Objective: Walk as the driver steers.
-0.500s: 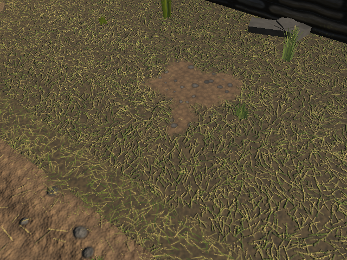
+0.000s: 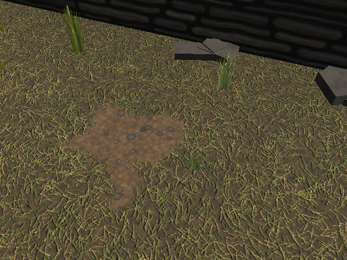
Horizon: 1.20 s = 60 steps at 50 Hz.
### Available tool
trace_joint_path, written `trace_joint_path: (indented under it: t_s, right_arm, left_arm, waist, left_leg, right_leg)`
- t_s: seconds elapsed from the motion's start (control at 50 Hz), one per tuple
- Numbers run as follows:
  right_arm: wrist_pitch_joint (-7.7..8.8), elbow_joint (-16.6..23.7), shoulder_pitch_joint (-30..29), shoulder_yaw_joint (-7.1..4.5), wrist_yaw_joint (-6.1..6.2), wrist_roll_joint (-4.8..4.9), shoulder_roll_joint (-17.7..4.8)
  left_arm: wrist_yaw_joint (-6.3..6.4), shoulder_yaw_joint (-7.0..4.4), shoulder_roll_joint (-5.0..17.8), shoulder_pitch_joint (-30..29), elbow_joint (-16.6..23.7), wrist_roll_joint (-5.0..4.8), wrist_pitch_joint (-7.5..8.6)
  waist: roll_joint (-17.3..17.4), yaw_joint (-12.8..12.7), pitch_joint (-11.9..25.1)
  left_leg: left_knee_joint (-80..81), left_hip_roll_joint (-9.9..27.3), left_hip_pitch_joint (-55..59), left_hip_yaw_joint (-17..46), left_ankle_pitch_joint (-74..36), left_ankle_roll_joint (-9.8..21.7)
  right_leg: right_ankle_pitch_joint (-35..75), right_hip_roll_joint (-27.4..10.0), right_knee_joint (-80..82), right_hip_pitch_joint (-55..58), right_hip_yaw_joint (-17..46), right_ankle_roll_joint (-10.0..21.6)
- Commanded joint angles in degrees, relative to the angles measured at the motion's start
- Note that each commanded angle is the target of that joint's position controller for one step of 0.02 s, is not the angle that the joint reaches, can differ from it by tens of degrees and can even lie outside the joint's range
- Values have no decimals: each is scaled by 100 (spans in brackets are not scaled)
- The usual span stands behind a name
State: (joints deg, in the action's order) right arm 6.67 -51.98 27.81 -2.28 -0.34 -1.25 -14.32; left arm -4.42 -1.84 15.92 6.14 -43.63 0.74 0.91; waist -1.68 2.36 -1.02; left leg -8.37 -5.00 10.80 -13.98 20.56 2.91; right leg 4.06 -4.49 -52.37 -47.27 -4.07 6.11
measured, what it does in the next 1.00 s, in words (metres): walks ahead, turning right: right foot, then left foot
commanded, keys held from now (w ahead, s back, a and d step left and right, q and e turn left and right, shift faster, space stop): w+e+shift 0.22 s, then shift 0.78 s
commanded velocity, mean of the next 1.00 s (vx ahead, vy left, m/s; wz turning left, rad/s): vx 0.44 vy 0.00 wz -0.38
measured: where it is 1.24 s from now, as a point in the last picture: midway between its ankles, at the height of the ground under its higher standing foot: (194, 223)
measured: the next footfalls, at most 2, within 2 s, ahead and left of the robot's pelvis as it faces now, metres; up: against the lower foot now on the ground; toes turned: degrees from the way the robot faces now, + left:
right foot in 0.14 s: +0.31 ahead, -0.03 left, +0.00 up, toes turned -11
left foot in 0.52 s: +0.74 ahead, +0.00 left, +0.00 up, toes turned -26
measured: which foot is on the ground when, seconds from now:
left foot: down 0.00-0.10, up 0.12-0.50, down 0.52-1.00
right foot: up 0.00-0.12, down 0.14-0.52, up 0.54-0.92, down 0.94-1.00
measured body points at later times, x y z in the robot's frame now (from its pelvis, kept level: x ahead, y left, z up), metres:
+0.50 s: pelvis +0.46 -0.01 +0.00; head +0.50 -0.04 +0.44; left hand +0.53 +0.26 -0.12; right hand +0.64 -0.30 -0.06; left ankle +0.71 +0.02 -0.70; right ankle +0.28 -0.02 -0.72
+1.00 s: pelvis +0.61 -0.03 +0.01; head +0.61 -0.05 +0.46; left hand +0.81 +0.16 -0.11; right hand +0.62 -0.31 -0.12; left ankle +0.70 +0.02 -0.73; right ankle +0.56 -0.17 -0.73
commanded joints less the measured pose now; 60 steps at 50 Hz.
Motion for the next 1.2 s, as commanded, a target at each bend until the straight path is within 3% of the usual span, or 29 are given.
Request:
trace_joint_path:
  t_s: [0.02, 0.06, 0.1, 0.12, 0.14, 0.16, 0.18, 0.2, 0.24, 0.28, 0.34, 0.36, 0.4, 0.44, 0.48, 0.5, 0.52, 0.54, 0.56, 0.58, 0.62, 0.66, 0.74, 0.78, 0.84, 0.92, 0.96, 1.02, 1.2]
  right_arm:
    - [118, 276, -222, -65, 139, 33, -720]
    - [3, 298, -235, -140, 301, 11, -1082]
    - [-215, 470, -709, -248, 400, -92, -1391]
    - [-305, 608, -1129, -291, 380, -151, -1477]
    - [-299, 616, -1355, -236, 213, -140, -1113]
    - [-147, 1059, -1280, 32, 133, -235, -149]
    - [11, 1626, -1310, 96, 88, -46, -297]
    - [151, 1607, -1605, 96, 65, -109, -659]
    - [96, 1506, -1651, 94, 62, -176, -739]
    - [-195, 1410, -1393, 139, 52, -251, -651]
    - [-292, 1661, -1977, 261, -9, -157, -320]
    - [-41, 1910, -2860, 203, 59, 154, -302]
    - [126, 2039, -3182, 230, 36, 140, -137]
    - [174, 2131, -3317, 124, -7, 137, -319]
    - [180, 2039, -2795, -48, -11, 56, -622]
    - [202, 1842, -2096, -132, -14, 35, -764]
    - [213, 1509, -999, -196, -16, -29, -942]
    - [197, 1359, -614, -133, -48, -225, -1118]
    - [166, 1237, -417, -128, -154, -136, -971]
    - [81, 1496, -1074, -152, -148, -32, -808]
    - [-72, 1522, -2063, 22, -100, 99, -425]
    - [-145, 1372, -2228, 59, -118, -4, -409]
    - [-164, 1065, -2186, 0, -127, -37, -496]
    - [-244, 981, -2123, -53, -80, -7, -637]
    - [-404, 965, -2242, -70, -14, 37, -726]
    - [-503, 773, -1955, 21, 65, 98, -488]
    - [-474, 742, -1663, -18, 63, 68, -525]
    - [-495, 739, -1969, -4, 104, 32, -412]
    - [-542, 472, -2030, -26, 74, 76, -419]
  left_arm:
    - [-74, 74, 116, -641, 500, -7, 89]
    - [-22, 24, 344, -165, 365, -30, 59]
    - [75, -180, 824, 1579, -110, -39, 11]
    - [175, -363, 1127, 2887, -496, -27, 10]
    - [317, -497, 1249, 2912, -602, -103, 1]
    - [334, -544, 1582, 2351, -522, -47, -53]
    - [348, -613, 1811, 2085, -301, 28, -81]
    - [394, -569, 1393, 1932, -208, 59, -63]
    - [443, -438, 981, 1483, -268, 52, 51]
    - [483, -331, 854, 1258, -197, -20, 257]
    - [400, -343, 944, 1355, -326, -79, 428]
    - [526, -214, 341, 1336, -176, -365, 448]
    - [630, -271, 723, 2014, -410, -313, 344]
    - [676, -284, 767, 2305, -556, -215, 221]
    - [698, -271, 670, 2120, -530, -131, 169]
    - [705, -301, 750, 1715, -401, -122, 148]
    - [693, -273, 669, 1237, -149, -64, 142]
    - [644, -117, 51, 2033, -125, 53, 132]
    - [514, -48, 115, 3398, -431, -220, 143]
    - [492, -140, 595, 2914, -492, -270, 58]
    - [606, -258, 839, 1462, -117, -154, -81]
    - [648, -257, 588, 1462, -15, -119, -209]
    - [739, -117, 75, 1410, -9, -28, -209]
    - [760, -136, 208, 1221, -16, -33, -269]
    - [759, -194, 413, 818, 13, -50, -358]
    - [723, -172, 289, 729, -79, 45, -230]
    - [721, -276, 755, 660, -155, 36, -178]
    - [674, -166, 264, 552, -223, 42, -17]
    - [687, -184, 335, 804, -477, -46, 110]
  waist:
    - [360, -237, -733]
    - [700, -572, -201]
    - [948, -1496, 647]
    - [835, -2093, 1018]
    - [-8, -1922, 696]
    - [-1102, -996, 424]
    - [-974, -876, 1358]
    - [131, -841, 716]
    - [875, -185, -312]
    - [1098, 186, -536]
    - [622, 21, -483]
    - [622, -393, -406]
    - [248, -786, 96]
    - [-250, -896, 224]
    - [-607, -466, 503]
    - [-645, 56, 754]
    - [-520, 615, 1293]
    - [1204, 229, 2219]
    - [1718, -60, 3395]
    - [936, 100, 2926]
    - [-170, -157, 1260]
    - [309, -479, 690]
    - [701, -534, 943]
    - [771, -442, 1107]
    - [916, -324, 624]
    - [669, -357, 257]
    - [-126, -32, 85]
    - [-266, -88, 95]
    - [84, -195, 381]
  left_leg:
    - [252, 1390, -1051, -272, -6166, -412]
    - [-710, 1572, -356, -302, -8443, -487]
    - [-2911, 1793, -503, -140, -9402, -416]
    - [-4821, 1795, -1300, 42, -8527, -290]
    - [-7096, 878, -2610, 81, -3316, -175]
    - [-8950, 137, -4942, 694, 919, -291]
    - [-9206, 148, -6178, 1842, 786, -355]
    - [-8458, 520, -6339, 2052, 239, -247]
    - [-7390, 907, -5613, 1938, -117, -373]
    - [-6509, 1189, -4611, 1739, -37, -640]
    - [-4421, 1020, -3709, 1177, -1099, -619]
    - [-3724, 800, -3728, 1241, -1680, -669]
    - [-2372, 320, -3413, 1063, -3177, -596]
    - [-1790, 131, -3168, 1198, -3905, -428]
    - [-1647, -17, -2643, 1310, -3832, -198]
    - [-1447, 64, -1981, 1287, -4158, -113]
    - [-1624, 665, -831, 1664, -5248, 46]
    - [-2503, 2331, 914, 3300, -8287, 933]
    - [-2352, 3243, 1869, 5403, -7065, 1884]
    - [-1963, 2978, 1189, 5099, -5665, 1813]
    - [-1347, 2219, -1056, 3952, -3786, 1299]
    - [-929, 1693, -2345, 3353, -3402, 1026]
    - [-899, 1407, -2780, 2535, -4284, 986]
    - [-755, 1495, -2777, 2631, -2978, 975]
    - [-324, 1470, -3249, 2917, 74, 852]
    - [-484, 1209, -3487, 2841, 1188, 422]
    - [-803, 721, -3492, 2247, 813, 71]
    - [-1423, 603, -2598, 1916, -168, 22]
    - [-1866, 612, -2322, 1856, -1740, 146]
  right_leg:
    - [415, 427, 949, 1158, -737, 243]
    - [35, 860, 1134, 1849, -977, 394]
    - [-788, 1175, 1062, 3576, -813, 631]
    - [-1325, 1062, 1414, 4891, -244, 916]
    - [-1653, 748, 1749, 5515, 375, 1136]
    - [-349, -31, 1280, 6190, 2186, 1615]
    - [-2384, -828, 2958, 6951, 4636, 2519]
    - [-3456, -971, 3978, 6273, 5050, 2164]
    - [-1939, -641, 4056, 4433, 4013, 1690]
    - [597, -298, 3963, 3062, 2833, 1471]
    - [3255, 537, 3752, 2509, 1366, 901]
    - [2447, 676, 3530, 2472, 1334, 655]
    - [1917, 656, 3449, 3189, 1358, 380]
    - [1286, 496, 3186, 3714, 1591, 179]
    - [1688, 426, 2461, 4203, 1770, -11]
    - [1980, 497, 1676, 4203, 1637, -203]
    - [1247, 668, 264, 3792, 1502, -442]
    - [-3981, 1462, -2233, 2410, 1341, -798]
    - [-4405, 1452, -3318, 1653, 2281, -770]
    - [-3963, 1080, -3511, 1488, 2234, -874]
    - [-3276, 645, -2789, 1458, 1463, -961]
    - [-2918, 406, -1967, 2013, 1155, -950]
    - [-2784, 258, -6, 2873, 871, -1003]
    - [-2431, 184, 510, 3136, 898, -960]
    - [-2198, 190, 1080, 3272, 837, -833]
    - [-1643, 204, 2496, 3818, 741, -546]
    - [-2172, -52, 2533, 3460, 1056, -228]
    - [-2591, 30, 2890, 2688, 1063, -390]
    - [-1123, 124, 2526, 3188, 944, -468]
